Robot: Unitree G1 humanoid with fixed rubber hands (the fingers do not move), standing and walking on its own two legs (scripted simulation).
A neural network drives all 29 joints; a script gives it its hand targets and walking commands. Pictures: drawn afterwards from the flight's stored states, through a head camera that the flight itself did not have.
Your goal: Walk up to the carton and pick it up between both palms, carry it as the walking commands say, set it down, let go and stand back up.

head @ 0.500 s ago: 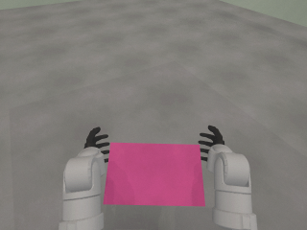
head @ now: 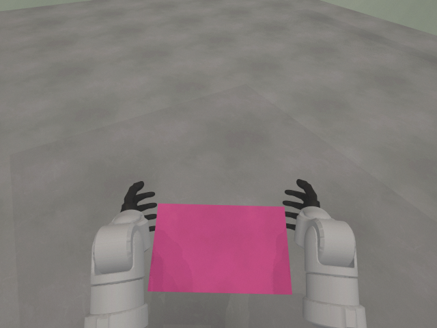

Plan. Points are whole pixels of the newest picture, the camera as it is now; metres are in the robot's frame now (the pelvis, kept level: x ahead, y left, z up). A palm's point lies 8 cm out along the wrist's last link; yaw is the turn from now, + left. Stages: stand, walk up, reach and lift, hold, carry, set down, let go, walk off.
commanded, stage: carry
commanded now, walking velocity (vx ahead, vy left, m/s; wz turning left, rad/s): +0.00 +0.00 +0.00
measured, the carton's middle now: (219, 251) +0.28 +0.00 -0.02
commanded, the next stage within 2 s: none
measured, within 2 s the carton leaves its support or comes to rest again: neither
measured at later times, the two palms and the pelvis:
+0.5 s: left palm (136, 221) +0.28 +0.14 +0.09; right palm (311, 217) +0.28 -0.17 +0.08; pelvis +0.01 -0.01 +0.00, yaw +0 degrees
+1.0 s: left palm (134, 220) +0.29 +0.15 +0.09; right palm (309, 215) +0.29 -0.16 +0.08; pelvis +0.02 -0.01 +0.00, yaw +0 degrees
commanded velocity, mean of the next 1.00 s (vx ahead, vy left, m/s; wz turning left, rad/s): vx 0.00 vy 0.00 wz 0.00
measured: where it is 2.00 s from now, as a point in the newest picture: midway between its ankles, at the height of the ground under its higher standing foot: outside the picture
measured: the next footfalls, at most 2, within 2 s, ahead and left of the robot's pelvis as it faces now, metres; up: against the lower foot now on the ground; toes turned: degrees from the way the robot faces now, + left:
none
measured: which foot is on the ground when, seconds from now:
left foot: down 0.00-1.00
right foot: down 0.00-1.00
